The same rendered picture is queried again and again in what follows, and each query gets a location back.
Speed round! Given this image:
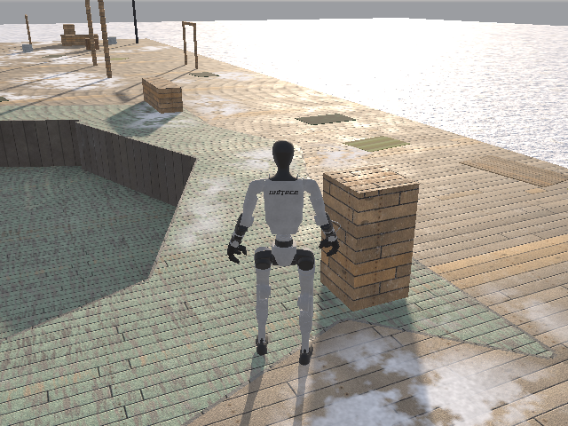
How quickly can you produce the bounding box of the robot right hand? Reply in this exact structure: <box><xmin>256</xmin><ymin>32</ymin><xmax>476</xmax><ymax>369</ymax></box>
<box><xmin>319</xmin><ymin>238</ymin><xmax>340</xmax><ymax>256</ymax></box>

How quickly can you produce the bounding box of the left robot forearm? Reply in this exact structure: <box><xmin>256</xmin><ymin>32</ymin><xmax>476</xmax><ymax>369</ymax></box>
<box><xmin>230</xmin><ymin>213</ymin><xmax>248</xmax><ymax>248</ymax></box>

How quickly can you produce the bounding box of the right robot forearm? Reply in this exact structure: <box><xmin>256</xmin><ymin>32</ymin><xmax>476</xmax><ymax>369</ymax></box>
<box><xmin>320</xmin><ymin>212</ymin><xmax>337</xmax><ymax>242</ymax></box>

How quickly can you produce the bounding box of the right robot thigh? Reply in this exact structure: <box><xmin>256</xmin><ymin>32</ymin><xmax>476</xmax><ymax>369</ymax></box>
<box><xmin>296</xmin><ymin>248</ymin><xmax>315</xmax><ymax>312</ymax></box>

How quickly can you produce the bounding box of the robot left upper arm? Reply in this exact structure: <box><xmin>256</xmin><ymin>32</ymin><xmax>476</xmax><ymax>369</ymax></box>
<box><xmin>240</xmin><ymin>178</ymin><xmax>265</xmax><ymax>227</ymax></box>

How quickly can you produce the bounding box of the robot right upper arm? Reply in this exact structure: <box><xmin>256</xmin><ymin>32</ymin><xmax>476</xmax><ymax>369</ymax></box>
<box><xmin>302</xmin><ymin>177</ymin><xmax>329</xmax><ymax>226</ymax></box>

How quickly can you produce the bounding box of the left robot thigh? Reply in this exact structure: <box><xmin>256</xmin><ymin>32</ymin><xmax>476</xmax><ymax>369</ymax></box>
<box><xmin>254</xmin><ymin>247</ymin><xmax>272</xmax><ymax>299</ymax></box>

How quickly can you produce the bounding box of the robot thigh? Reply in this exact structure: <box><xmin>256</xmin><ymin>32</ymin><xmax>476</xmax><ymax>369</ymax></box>
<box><xmin>296</xmin><ymin>248</ymin><xmax>315</xmax><ymax>312</ymax></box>
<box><xmin>254</xmin><ymin>247</ymin><xmax>272</xmax><ymax>299</ymax></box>

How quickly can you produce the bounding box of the robot left hand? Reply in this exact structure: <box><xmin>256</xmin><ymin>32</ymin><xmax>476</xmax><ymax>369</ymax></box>
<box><xmin>227</xmin><ymin>242</ymin><xmax>247</xmax><ymax>264</ymax></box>

